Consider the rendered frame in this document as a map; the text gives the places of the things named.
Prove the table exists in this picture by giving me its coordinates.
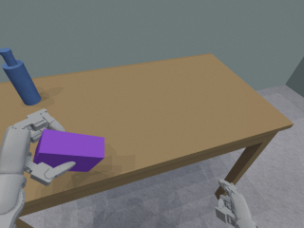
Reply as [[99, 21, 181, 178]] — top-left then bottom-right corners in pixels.
[[0, 53, 294, 228]]

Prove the left robot hand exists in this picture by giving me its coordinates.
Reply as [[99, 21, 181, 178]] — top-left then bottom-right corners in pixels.
[[0, 108, 76, 186]]

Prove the sponge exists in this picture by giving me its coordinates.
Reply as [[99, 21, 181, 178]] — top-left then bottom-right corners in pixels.
[[33, 129, 105, 172]]

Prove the right robot hand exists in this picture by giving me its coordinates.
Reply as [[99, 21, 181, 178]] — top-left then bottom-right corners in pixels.
[[215, 179, 253, 227]]

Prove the robot left forearm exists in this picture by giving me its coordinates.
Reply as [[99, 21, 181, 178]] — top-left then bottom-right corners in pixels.
[[0, 173, 27, 228]]

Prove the robot right forearm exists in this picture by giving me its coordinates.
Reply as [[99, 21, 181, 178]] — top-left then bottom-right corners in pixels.
[[235, 218, 259, 228]]

